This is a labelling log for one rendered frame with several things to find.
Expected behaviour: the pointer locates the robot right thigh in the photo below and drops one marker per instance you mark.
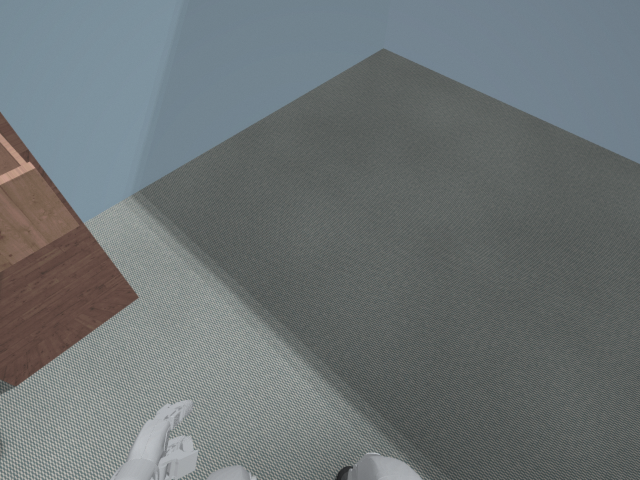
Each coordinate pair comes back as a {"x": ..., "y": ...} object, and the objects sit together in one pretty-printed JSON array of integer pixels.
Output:
[{"x": 382, "y": 468}]

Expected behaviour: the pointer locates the drawer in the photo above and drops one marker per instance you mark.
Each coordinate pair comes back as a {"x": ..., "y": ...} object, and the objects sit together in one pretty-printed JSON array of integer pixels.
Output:
[{"x": 31, "y": 214}]

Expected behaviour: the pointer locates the cabinet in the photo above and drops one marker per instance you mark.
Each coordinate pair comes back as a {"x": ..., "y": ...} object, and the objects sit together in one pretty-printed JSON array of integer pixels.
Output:
[{"x": 56, "y": 296}]

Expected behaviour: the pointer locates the robot left hand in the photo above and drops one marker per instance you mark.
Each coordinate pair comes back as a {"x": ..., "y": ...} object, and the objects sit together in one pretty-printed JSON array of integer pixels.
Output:
[{"x": 175, "y": 457}]

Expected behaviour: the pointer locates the left robot forearm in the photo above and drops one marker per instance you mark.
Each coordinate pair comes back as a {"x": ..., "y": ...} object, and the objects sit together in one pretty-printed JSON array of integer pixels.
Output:
[{"x": 137, "y": 469}]

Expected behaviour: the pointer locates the robot right shin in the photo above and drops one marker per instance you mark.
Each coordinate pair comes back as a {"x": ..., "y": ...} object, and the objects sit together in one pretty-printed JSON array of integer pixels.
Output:
[{"x": 368, "y": 455}]

